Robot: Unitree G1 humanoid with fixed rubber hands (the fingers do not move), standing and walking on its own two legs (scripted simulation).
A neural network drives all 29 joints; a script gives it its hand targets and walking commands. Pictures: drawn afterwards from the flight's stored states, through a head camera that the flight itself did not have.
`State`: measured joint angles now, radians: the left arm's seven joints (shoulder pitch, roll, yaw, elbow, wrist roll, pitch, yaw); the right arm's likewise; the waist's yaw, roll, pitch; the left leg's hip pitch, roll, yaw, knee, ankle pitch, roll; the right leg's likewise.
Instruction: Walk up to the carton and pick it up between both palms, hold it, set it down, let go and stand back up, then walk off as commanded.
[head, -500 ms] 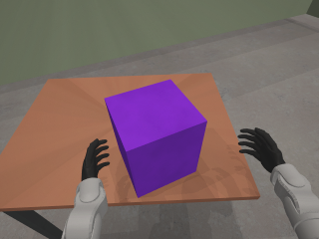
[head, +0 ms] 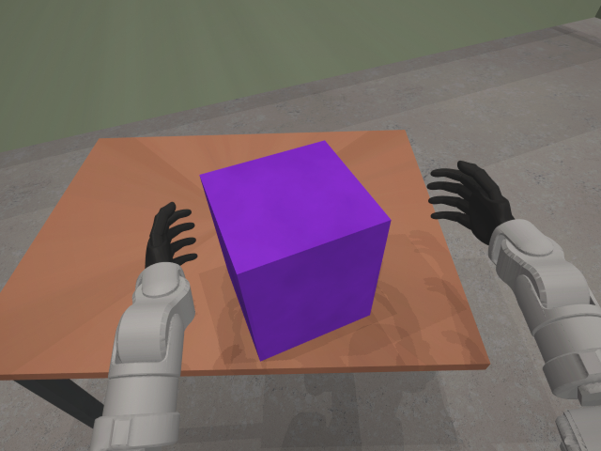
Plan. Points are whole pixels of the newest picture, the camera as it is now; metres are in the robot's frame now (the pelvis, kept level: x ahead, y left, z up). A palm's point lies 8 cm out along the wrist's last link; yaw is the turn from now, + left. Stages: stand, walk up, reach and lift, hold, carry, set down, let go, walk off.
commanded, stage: reach and lift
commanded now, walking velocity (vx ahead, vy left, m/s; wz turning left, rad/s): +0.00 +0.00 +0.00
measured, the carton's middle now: (292, 251) +0.43 +0.05 +0.00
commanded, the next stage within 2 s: none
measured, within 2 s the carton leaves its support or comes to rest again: neither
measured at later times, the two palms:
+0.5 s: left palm (159, 228) +0.35 +0.21 +0.13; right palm (458, 169) +0.44 -0.18 +0.17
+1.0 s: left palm (166, 221) +0.39 +0.21 +0.11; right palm (440, 164) +0.47 -0.16 +0.15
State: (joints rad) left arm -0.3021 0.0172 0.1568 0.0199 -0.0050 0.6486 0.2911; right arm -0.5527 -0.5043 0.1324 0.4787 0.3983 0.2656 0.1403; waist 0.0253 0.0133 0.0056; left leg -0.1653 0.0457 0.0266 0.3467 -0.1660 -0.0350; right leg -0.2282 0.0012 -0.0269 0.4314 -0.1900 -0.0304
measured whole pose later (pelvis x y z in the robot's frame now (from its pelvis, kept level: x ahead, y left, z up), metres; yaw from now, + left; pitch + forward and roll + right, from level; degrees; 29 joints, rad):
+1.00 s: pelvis +0.01 +0.01 +0.00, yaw +0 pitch +7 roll +1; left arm -0.68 0.08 0.16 0.48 -0.08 0.49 0.29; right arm -0.95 -0.50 0.22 0.89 0.41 0.23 0.14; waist 0.11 0.01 -0.05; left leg -0.34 0.05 0.03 0.39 -0.17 -0.04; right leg -0.38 0.00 -0.03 0.43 -0.18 -0.03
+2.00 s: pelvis +0.00 +0.01 -0.01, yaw -1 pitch +21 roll +0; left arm -0.67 0.04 0.16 0.93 -0.10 -0.11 0.27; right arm -0.93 -0.29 0.17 1.16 0.36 -0.16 0.10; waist 0.12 0.01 -0.21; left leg -0.66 0.07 0.02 0.49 -0.19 -0.04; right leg -0.68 0.02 -0.03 0.48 -0.16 -0.03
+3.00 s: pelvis +0.01 +0.00 -0.01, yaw -1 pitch +20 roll +0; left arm -0.67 -0.08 0.36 0.90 0.11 -0.10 0.28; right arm -0.93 -0.17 -0.18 1.17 -0.04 -0.15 0.16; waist 0.12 0.01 -0.21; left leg -0.63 0.07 0.03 0.47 -0.18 -0.04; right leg -0.66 0.02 -0.03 0.47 -0.16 -0.03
